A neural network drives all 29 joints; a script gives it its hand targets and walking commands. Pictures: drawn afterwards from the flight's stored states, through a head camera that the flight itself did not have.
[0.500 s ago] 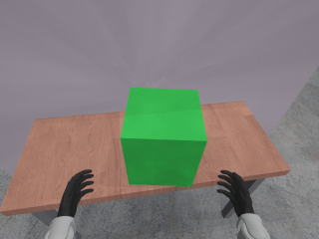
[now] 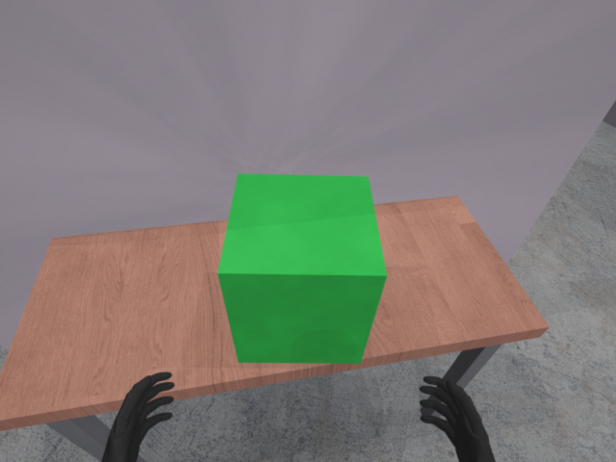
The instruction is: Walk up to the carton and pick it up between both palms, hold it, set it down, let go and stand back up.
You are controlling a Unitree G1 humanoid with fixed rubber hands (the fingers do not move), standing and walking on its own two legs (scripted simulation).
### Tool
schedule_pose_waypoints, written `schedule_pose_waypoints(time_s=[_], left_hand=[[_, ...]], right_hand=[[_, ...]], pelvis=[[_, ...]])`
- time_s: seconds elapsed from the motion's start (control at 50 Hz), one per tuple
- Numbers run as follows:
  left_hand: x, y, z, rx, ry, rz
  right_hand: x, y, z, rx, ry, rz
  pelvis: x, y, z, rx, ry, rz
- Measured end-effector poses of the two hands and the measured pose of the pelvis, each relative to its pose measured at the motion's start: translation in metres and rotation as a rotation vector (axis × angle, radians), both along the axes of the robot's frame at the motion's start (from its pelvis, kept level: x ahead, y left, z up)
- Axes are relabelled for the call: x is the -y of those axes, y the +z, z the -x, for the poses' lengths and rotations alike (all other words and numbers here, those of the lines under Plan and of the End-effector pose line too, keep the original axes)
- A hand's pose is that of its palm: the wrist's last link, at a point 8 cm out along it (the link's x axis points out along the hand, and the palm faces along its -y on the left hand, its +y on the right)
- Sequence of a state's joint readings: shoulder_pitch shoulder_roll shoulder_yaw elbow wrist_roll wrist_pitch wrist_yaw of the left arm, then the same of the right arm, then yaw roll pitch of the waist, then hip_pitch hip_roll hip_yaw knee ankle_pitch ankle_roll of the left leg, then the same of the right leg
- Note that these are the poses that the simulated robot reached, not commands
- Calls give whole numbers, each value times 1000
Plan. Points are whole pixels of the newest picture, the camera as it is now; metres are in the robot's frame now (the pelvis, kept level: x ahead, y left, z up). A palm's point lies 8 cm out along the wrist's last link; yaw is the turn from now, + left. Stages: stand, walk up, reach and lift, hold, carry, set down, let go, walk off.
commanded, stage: set down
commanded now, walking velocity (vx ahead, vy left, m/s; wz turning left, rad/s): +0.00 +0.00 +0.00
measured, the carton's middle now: (301, 272) +0.43 +0.04 -0.02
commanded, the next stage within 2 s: let go in 0.72 s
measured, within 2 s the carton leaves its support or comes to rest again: neither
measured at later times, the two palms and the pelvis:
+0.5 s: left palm out of the picture +0.15 +0.25 -0.07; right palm out of the picture +0.17 -0.20 -0.07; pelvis +0.01 +0.00 +0.01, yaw +0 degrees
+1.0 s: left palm out of the picture +0.15 +0.22 -0.08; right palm out of the picture +0.14 -0.23 -0.08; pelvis +0.00 -0.01 +0.01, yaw +0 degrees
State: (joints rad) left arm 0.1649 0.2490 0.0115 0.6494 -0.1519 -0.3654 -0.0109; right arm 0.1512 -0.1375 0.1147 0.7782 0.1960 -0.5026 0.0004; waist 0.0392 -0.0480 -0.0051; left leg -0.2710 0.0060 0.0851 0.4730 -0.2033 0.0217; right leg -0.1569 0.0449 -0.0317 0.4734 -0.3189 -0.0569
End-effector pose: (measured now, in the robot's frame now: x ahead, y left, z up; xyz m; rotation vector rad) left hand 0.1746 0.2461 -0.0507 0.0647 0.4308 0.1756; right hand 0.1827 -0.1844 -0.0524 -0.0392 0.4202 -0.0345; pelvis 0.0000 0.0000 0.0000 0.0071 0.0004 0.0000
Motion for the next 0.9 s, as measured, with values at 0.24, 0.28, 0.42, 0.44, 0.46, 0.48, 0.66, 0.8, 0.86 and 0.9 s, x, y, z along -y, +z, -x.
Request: schedule_pose_waypoints(time_s=[0.24, 0.28, 0.42, 0.44, 0.46, 0.48, 0.66, 0.8, 0.86, 0.9], left_hand=[[-1, -10, 6, -116, -19, -10], [-1, -11, 9, -137, -21, -12], [0, -16, 18, -212, -32, -28], [0, -17, 19, -224, -34, -30], [0, -18, 20, -234, -35, -31], [0, -18, 21, -244, -37, -32], [5, -23, 25, -336, -58, -50], [9, -26, 28, -400, -61, -60], [13, -28, 28, -423, -63, -63], [15, -29, 28, -433, -65, -66]], right_hand=[[5, -5, 3, -77, -10, 31], [7, -6, 4, -93, -13, 39], [12, -11, 10, -153, -12, 59], [12, -12, 11, -163, -12, 61], [13, -13, 12, -172, -12, 63], [13, -14, 13, -180, -12, 65], [21, -20, 24, -250, -14, 89], [31, -24, 34, -305, -18, 109], [36, -25, 37, -325, -17, 118], [38, -26, 38, -334, -14, 123]], pelvis=[[-1, 4, -8, 17, -4, -1], [-1, 4, -9, 20, -4, -1], [-2, 6, -11, 23, -5, 1], [-2, 6, -11, 23, -4, 2], [-2, 6, -11, 22, -4, 2], [-2, 6, -11, 21, -3, 2], [0, 7, -9, 16, -1, 3], [3, 8, -4, 15, 3, 3], [4, 8, -2, 12, 4, 2], [5, 7, -1, 9, 4, 2]])
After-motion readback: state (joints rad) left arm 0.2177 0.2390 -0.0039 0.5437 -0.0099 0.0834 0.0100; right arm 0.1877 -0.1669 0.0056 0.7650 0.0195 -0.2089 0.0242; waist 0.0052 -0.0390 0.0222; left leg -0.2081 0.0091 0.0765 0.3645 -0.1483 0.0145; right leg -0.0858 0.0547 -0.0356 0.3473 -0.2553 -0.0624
